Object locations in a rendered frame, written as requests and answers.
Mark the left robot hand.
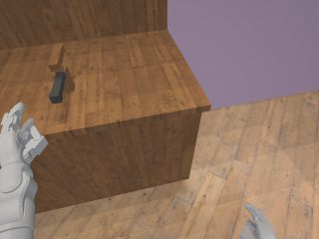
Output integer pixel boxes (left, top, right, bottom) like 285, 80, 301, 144
0, 102, 48, 168

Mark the right robot hand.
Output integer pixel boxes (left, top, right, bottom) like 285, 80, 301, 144
239, 202, 277, 239

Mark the tap lever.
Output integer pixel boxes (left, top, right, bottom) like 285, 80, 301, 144
49, 68, 66, 104

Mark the left robot forearm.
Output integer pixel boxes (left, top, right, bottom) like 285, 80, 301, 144
0, 162, 38, 239

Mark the counter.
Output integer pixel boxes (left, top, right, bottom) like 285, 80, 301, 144
0, 0, 211, 214

